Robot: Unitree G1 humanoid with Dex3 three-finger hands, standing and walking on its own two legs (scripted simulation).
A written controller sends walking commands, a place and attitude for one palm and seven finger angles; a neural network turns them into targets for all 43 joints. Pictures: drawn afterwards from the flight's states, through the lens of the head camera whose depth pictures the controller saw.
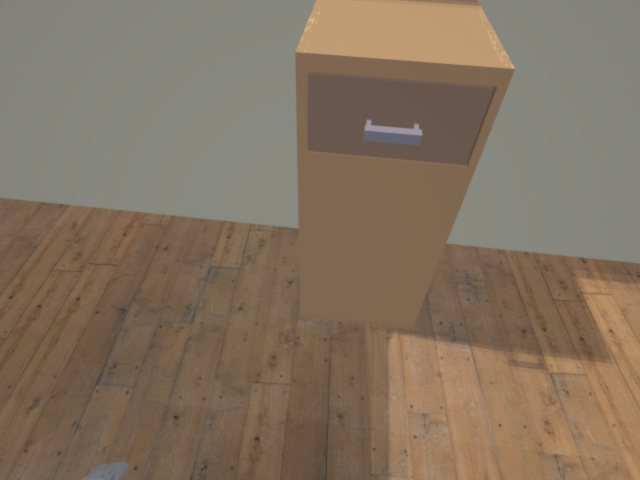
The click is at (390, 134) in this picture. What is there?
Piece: drawer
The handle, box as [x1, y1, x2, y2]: [363, 119, 421, 145]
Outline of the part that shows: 363,140 419,145 420,143 421,130 418,128 418,123 414,123 413,128 409,129 374,126 370,124 370,119 367,119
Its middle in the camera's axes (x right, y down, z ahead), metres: +0.15 -0.23 +0.80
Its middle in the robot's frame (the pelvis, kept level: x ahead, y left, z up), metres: +0.77 -0.11 +0.05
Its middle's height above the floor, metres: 0.82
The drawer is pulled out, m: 0.00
